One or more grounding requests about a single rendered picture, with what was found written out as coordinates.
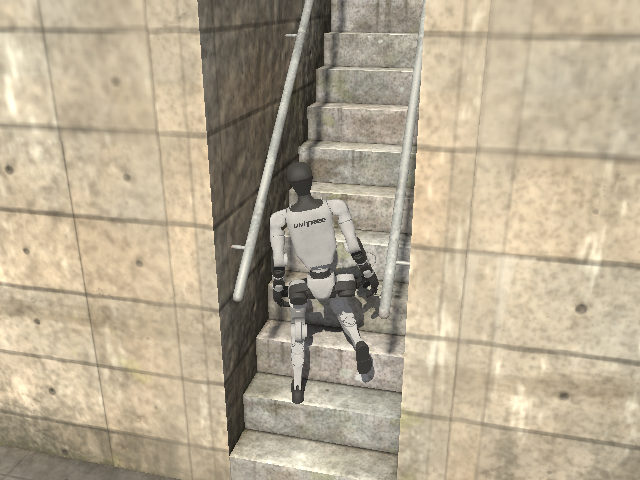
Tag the stairs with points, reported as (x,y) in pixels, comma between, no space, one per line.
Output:
(348,426)

